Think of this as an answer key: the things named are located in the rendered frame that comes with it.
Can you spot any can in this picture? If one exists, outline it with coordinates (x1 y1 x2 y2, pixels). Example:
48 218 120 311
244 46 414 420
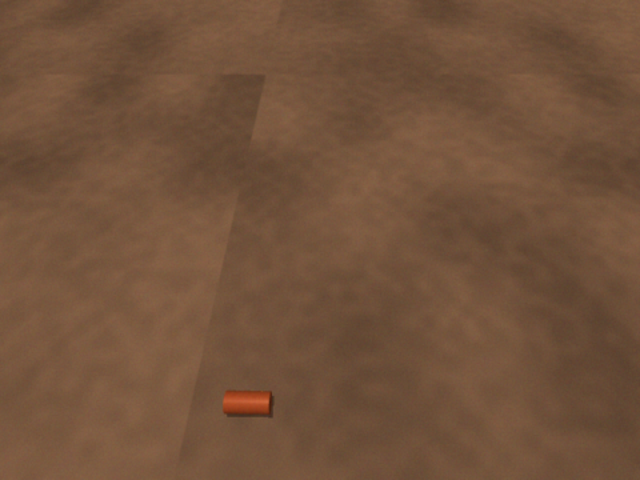
223 390 272 415

